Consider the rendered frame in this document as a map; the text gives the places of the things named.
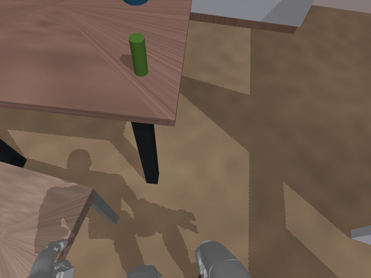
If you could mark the chair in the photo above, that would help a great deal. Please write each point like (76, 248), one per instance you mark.
(36, 209)

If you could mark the left robot hand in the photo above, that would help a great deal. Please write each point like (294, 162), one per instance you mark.
(45, 261)

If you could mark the table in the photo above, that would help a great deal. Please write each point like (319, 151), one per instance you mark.
(73, 57)

